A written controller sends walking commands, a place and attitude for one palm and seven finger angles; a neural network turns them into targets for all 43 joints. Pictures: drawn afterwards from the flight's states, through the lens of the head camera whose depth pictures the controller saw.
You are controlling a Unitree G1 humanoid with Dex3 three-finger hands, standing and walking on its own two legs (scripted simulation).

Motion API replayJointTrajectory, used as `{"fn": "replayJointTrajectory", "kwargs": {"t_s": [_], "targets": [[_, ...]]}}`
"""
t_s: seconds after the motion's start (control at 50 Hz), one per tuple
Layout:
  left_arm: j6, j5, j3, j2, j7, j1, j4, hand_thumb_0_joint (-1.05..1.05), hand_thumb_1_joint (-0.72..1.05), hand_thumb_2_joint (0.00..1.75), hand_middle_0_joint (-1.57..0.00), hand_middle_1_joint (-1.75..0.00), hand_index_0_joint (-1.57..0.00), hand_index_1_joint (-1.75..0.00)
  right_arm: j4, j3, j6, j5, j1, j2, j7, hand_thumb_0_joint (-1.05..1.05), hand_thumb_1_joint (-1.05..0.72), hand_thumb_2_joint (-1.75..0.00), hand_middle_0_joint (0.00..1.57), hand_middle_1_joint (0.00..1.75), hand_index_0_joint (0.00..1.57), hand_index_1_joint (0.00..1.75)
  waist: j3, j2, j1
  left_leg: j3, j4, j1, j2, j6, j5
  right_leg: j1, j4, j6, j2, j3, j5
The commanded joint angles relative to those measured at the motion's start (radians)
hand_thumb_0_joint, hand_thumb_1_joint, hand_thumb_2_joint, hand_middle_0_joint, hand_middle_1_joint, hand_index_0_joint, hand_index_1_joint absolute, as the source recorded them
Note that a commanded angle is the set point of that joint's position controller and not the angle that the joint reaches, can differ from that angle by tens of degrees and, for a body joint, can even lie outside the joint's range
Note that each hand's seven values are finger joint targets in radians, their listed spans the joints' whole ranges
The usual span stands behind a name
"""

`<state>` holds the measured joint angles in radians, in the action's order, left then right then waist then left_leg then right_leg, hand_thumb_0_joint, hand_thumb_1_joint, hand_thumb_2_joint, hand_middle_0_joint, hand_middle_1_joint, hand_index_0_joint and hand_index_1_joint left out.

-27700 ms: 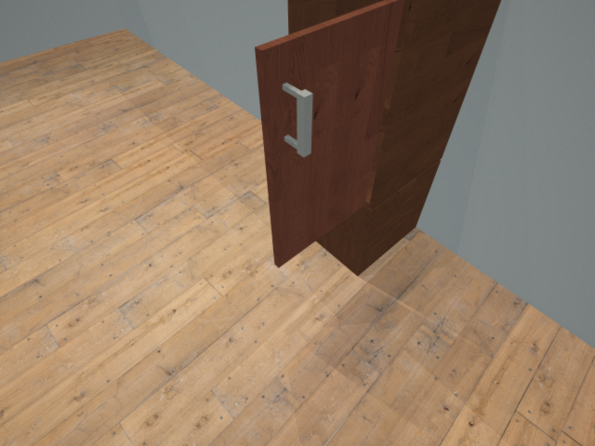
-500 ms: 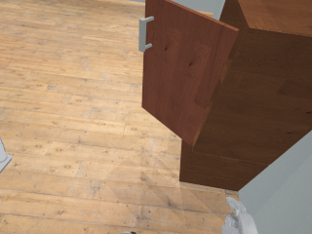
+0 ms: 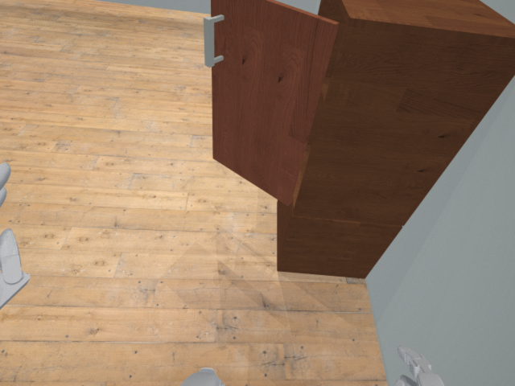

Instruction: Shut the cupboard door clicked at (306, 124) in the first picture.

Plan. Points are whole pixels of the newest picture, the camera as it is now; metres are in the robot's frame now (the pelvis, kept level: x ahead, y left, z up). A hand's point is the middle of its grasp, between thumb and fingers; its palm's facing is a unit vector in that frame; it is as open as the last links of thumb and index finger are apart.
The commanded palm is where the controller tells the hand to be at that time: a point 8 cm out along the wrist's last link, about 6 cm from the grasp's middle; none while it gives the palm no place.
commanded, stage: stop stepping back and stand still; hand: left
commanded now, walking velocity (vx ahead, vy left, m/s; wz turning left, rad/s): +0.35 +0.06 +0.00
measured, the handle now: (214, 41) +0.92 +0.16 +0.13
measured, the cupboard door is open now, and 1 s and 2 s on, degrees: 54 54 54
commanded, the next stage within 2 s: let the arm hang, fingers relaxed in 0.88 s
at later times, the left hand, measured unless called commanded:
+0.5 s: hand out of the picture +0.15 +0.29 +0.17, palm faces +0.43 -0.78 -0.45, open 7.4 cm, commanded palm +0.10 +0.32 +0.19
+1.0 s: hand out of the picture +0.17 +0.31 +0.15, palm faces +0.38 -0.80 -0.46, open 7.4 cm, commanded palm none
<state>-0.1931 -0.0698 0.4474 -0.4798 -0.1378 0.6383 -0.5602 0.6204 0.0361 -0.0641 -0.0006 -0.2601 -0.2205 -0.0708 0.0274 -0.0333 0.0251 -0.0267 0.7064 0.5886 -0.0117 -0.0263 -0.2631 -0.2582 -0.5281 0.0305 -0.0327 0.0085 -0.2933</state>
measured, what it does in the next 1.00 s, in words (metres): steps on the spot: left foot, then right foot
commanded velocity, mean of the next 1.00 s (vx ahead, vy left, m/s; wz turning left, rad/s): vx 0.07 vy -0.02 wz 0.00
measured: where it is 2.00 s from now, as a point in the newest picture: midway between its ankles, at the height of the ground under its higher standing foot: outside the picture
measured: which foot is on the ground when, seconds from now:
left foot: up 0.00-0.10, down 0.12-1.00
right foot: down 0.00-0.14, up 0.16-0.36, down 0.38-1.00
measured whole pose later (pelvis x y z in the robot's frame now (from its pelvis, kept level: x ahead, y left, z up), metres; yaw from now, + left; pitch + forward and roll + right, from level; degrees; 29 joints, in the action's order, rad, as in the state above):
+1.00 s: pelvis -0.04 +0.05 +0.01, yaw -2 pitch +0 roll -2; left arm -0.19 -0.03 0.37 -0.40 -0.14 0.53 -0.39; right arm 0.65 -0.03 -0.11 0.00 -0.22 -0.18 -0.05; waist 0.03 0.02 -0.01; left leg 0.04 0.52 0.34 0.03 0.02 -0.19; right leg -0.18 -0.47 0.01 -0.01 0.06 -0.29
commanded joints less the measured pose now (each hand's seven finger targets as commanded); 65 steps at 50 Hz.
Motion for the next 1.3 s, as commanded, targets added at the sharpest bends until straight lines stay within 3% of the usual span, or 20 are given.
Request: {"fn": "replayJointTrajectory", "kwargs": {"t_s": [0.0, 0.06, 0.1, 0.14, 0.18, 0.22, 0.3, 0.34, 0.38, 0.4, 0.46, 0.54, 0.6, 0.66, 0.8, 0.94, 0.96, 0.98, 1.08, 1.28], "targets": [[-0.036, 0.037, 0.096, -0.152, -0.065, -0.225, -0.202, 0.00, 0.90, 0.90, -0.20, -0.30, -0.20, -0.30, -0.134, 0.003, -0.050, -0.022, 0.068, -0.084, -0.030, 0.00, -0.90, -0.90, 0.20, 0.30, 0.20, 0.30, -0.012, -0.070, 0.016, -0.042, 0.269, -0.275, 0.075, 0.009, -0.161, -0.397, 0.315, 0.105, 0.302, -0.185, -0.365], [-0.054, 0.053, 0.035, -0.102, -0.080, -0.420, -0.067, 0.00, 0.90, 0.90, -0.20, -0.30, -0.20, -0.30, -0.076, 0.005, -0.097, -0.016, 0.073, -0.123, -0.054, 0.00, -0.90, -0.90, 0.20, 0.30, 0.20, 0.30, -0.057, 0.129, 0.013, -0.009, -0.253, -0.291, 0.057, 0.031, -0.131, -0.184, 0.100, 0.017, 0.158, -0.055, -0.252], [-0.065, 0.061, 0.024, -0.098, -0.075, -0.422, -0.084, 0.00, 0.90, 0.90, -0.20, -0.30, -0.20, -0.30, -0.119, 0.009, -0.124, 0.010, 0.089, -0.148, -0.058, 0.00, -0.90, -0.90, 0.20, 0.30, 0.20, 0.30, -0.039, 0.265, -0.019, -0.218, -0.420, -0.248, 0.187, 0.091, -0.142, -0.077, -0.072, -0.037, 0.041, 0.008, -0.078], [-0.058, 0.050, 0.028, -0.092, -0.057, -0.344, -0.096, 0.00, 0.90, 0.90, -0.20, -0.30, -0.20, -0.30, -0.100, -0.009, -0.126, -0.004, 0.097, -0.100, -0.042, 0.00, -0.90, -0.90, 0.20, 0.30, 0.20, 0.30, -0.031, 0.397, 0.005, -0.388, -0.602, -0.203, 0.247, 0.078, -0.412, -0.099, -0.278, -0.048, -0.002, -0.001, -0.134], [-0.068, 0.060, 0.052, -0.122, -0.047, -0.307, -0.200, 0.00, 0.90, 0.90, -0.20, -0.30, -0.20, -0.30, -0.106, -0.007, -0.137, -0.015, 0.111, -0.085, -0.015, 0.00, -0.90, -0.90, 0.20, 0.30, 0.20, 0.30, -0.034, 0.311, -0.001, -0.448, -0.640, -0.226, 0.284, 0.100, -0.505, -0.146, -0.368, -0.037, 0.005, -0.046, -0.119], [-0.054, 0.052, 0.041, -0.086, -0.046, -0.153, -0.178, 0.00, 0.90, 0.90, -0.20, -0.30, -0.20, -0.30, -0.114, -0.018, -0.130, -0.017, 0.131, -0.080, 0.005, 0.00, -0.90, -0.90, 0.20, 0.30, 0.20, 0.30, -0.004, 0.176, -0.018, -0.327, -0.585, -0.244, 0.257, 0.131, -0.385, -0.075, -0.227, -0.031, 0.002, -0.004, -0.110], [-0.026, 0.040, 0.073, -0.105, -0.045, -0.061, -0.119, 0.00, 0.90, 0.90, -0.20, -0.30, -0.20, -0.30, -0.121, -0.024, -0.080, -0.026, 0.121, -0.086, 0.000, 0.00, -0.90, -0.90, 0.20, 0.30, 0.20, 0.30, 0.026, 0.266, -0.008, -0.148, -0.528, -0.144, 0.156, 0.067, -0.370, 0.201, 0.121, -0.008, -0.035, 0.105, -0.100], [-0.020, 0.037, 0.110, -0.144, -0.046, -0.090, -0.075, 0.00, 0.90, 0.90, -0.20, -0.30, -0.20, -0.30, -0.119, -0.017, -0.051, -0.032, 0.103, -0.085, -0.007, 0.00, -0.90, -0.90, 0.20, 0.30, 0.20, 0.30, 0.048, 0.134, -0.006, -0.088, -0.321, -0.049, 0.108, 0.054, -0.276, 0.295, 0.190, 0.049, 0.076, -0.044, -0.102], [-0.024, 0.026, 0.145, -0.177, -0.049, -0.144, -0.054, 0.00, 0.90, 0.90, -0.20, -0.30, -0.20, -0.30, -0.122, -0.012, -0.038, -0.037, 0.088, -0.088, -0.003, 0.00, -0.90, -0.90, 0.20, 0.30, 0.20, 0.30, 0.019, -0.060, -0.007, 0.013, 0.035, 0.006, 0.028, 0.028, -0.088, 0.198, 0.327, 0.174, 0.329, -0.391, -0.125], [-0.031, 0.024, 0.106, -0.145, -0.052, -0.195, -0.046, 0.00, 0.90, 0.90, -0.20, -0.30, -0.20, -0.30, -0.113, -0.001, -0.048, -0.011, 0.082, -0.085, 0.001, 0.00, -0.90, -0.90, 0.20, 0.30, 0.20, 0.30, 0.047, -0.152, -0.013, 0.004, 0.158, 0.033, 0.027, 0.020, -0.148, 0.209, 0.306, 0.212, 0.378, -0.438, -0.085], [-0.040, 0.037, 0.045, -0.092, -0.051, -0.233, -0.014, 0.00, 0.90, 0.90, -0.20, -0.30, -0.20, -0.30, -0.114, -0.006, -0.056, -0.004, 0.108, -0.097, -0.002, 0.00, -0.90, -0.90, 0.20, 0.30, 0.20, 0.30, -0.056, -0.070, -0.008, -0.009, 0.116, -0.072, 0.071, 0.024, -0.109, 0.032, 0.266, 0.183, 0.325, -0.281, 0.014], [-0.063, 0.042, 0.033, -0.105, -0.058, -0.277, -0.088, 0.00, 0.90, 0.90, -0.20, -0.30, -0.20, -0.30, -0.107, -0.003, -0.080, -0.005, 0.126, -0.096, -0.022, 0.00, -0.90, -0.90, 0.20, 0.30, 0.20, 0.30, -0.034, 0.028, -0.018, 0.058, -0.200, -0.364, 0.042, 0.040, 0.074, -0.056, 0.169, 0.060, 0.199, -0.098, 0.020], [-0.078, 0.040, 0.050, -0.113, -0.052, -0.251, -0.144, 0.00, 0.90, 0.90, -0.20, -0.30, -0.20, -0.30, -0.132, 0.014, -0.091, 0.009, 0.139, -0.125, -0.028, 0.00, -0.90, -0.90, 0.20, 0.30, 0.20, 0.30, -0.022, 0.115, -0.027, -0.054, -0.258, -0.395, 0.131, 0.063, 0.167, -0.053, 0.103, -0.009, 0.099, -0.063, 0.004], [-0.088, 0.044, 0.090, -0.118, -0.047, -0.219, -0.139, 0.00, 0.90, 0.90, -0.20, -0.30, -0.20, -0.30, -0.131, -0.002, -0.099, -0.002, 0.131, -0.108, -0.024, 0.00, -0.90, -0.90, 0.20, 0.30, 0.20, 0.30, -0.018, 0.244, -0.025, -0.199, -0.436, -0.257, 0.200, 0.092, 0.009, 0.065, -0.001, -0.034, 0.024, 0.016, -0.016], [-0.067, 0.024, 0.079, -0.075, -0.039, -0.083, -0.055, 0.00, 0.90, 0.90, -0.20, -0.30, -0.20, -0.30, -0.141, -0.003, -0.098, 0.003, 0.105, -0.100, -0.009, 0.00, -0.90, -0.90, 0.20, 0.30, 0.20, 0.30, 0.091, 0.103, -0.019, -0.037, -0.306, -0.312, 0.117, 0.044, 0.137, 0.132, 0.136, -0.017, 0.074, -0.039, 0.150], [-0.041, 0.020, 0.069, -0.098, -0.039, -0.161, -0.072, 0.00, 0.90, 0.90, -0.20, -0.30, -0.20, -0.30, -0.143, -0.015, -0.074, 0.001, 0.123, -0.093, -0.017, 0.00, -0.90, -0.90, 0.20, 0.30, 0.20, 0.30, 0.068, 0.069, -0.017, -0.021, -0.272, -0.354, 0.103, 0.039, 0.153, 0.051, 0.171, -0.012, 0.097, -0.062, 0.144], [0.108, 0.101, -0.348, 0.067, 0.107, -0.194, 0.653, 0.00, 0.90, 0.90, -0.20, -0.30, -0.20, -0.30, 0.060, 0.031, -0.125, 0.009, 0.193, -0.284, 0.077, 0.00, -0.90, -0.90, 0.20, 0.30, 0.20, 0.30, -0.009, 0.085, 0.005, -0.036, -0.113, -0.286, 0.130, 0.047, 0.381, -0.053, 0.016, 0.004, 0.160, 0.017, 0.286], [0.183, 0.099, -0.333, 0.092, 0.126, -0.209, 0.675, 0.00, 0.90, 0.90, -0.20, -0.30, -0.20, -0.30, 0.075, 0.043, -0.069, 0.008, 0.126, -0.241, 0.074, 0.00, -0.90, -0.90, 0.20, 0.30, 0.20, 0.30, 0.057, 0.085, -0.003, -0.016, -0.138, -0.341, 0.137, 0.040, 0.388, -0.048, 0.042, 0.004, 0.154, -0.029, 0.232], [0.189, 0.101, -0.363, 0.054, 0.135, -0.331, 0.938, 0.00, 0.90, 0.90, -0.20, -0.30, -0.20, -0.30, 0.087, 0.004, 0.014, -0.015, 0.127, -0.236, 0.071, 0.00, -0.90, -0.90, 0.20, 0.30, 0.20, 0.30, 0.014, -0.120, -0.025, -0.107, -0.189, -0.259, 0.134, 0.081, 0.286, -0.022, 0.036, 0.023, 0.133, -0.025, 0.055], [0.197, 0.087, -0.400, 0.120, 0.123, -0.312, 1.463, 0.00, 0.90, 0.90, -0.20, -0.30, -0.20, -0.30, 0.282, -0.015, 0.066, -0.024, 0.056, -0.142, 0.055, 0.00, -0.90, -0.90, 0.20, 0.30, 0.20, 0.30, 0.002, 0.178, -0.028, -0.103, -0.338, -0.297, 0.099, 0.058, 0.030, 0.062, 0.150, 0.024, 0.130, -0.034, -0.040]]}}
